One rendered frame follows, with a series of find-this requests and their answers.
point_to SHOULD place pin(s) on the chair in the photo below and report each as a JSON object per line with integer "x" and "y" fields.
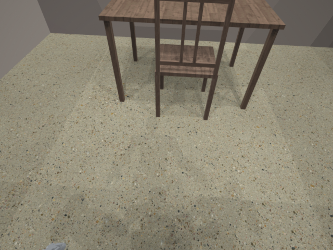
{"x": 188, "y": 60}

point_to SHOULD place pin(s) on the table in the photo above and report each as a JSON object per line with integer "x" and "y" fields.
{"x": 246, "y": 14}

